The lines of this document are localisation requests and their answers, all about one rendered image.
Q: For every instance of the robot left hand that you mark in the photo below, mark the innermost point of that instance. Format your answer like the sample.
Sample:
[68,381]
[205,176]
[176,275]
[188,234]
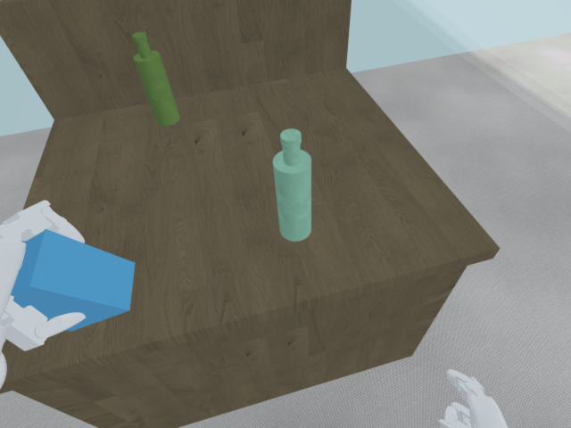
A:
[27,327]

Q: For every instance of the table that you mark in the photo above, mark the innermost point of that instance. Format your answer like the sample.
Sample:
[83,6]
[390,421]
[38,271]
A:
[225,312]

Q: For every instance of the sponge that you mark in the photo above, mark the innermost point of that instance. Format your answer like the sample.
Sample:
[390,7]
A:
[60,275]

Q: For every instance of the robot right hand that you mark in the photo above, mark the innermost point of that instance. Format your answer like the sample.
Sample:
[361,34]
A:
[483,411]

